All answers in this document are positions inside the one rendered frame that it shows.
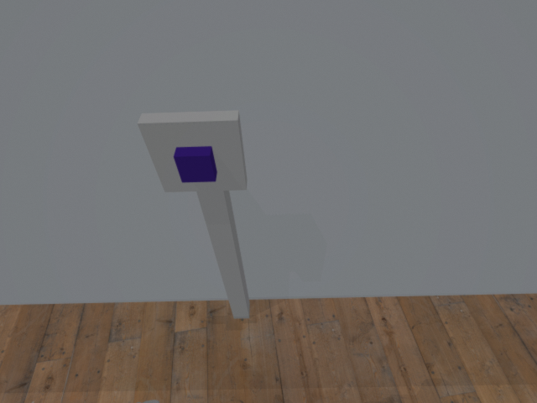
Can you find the button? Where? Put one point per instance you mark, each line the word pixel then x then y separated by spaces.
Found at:
pixel 195 164

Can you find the panel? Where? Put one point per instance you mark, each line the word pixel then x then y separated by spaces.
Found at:
pixel 162 133

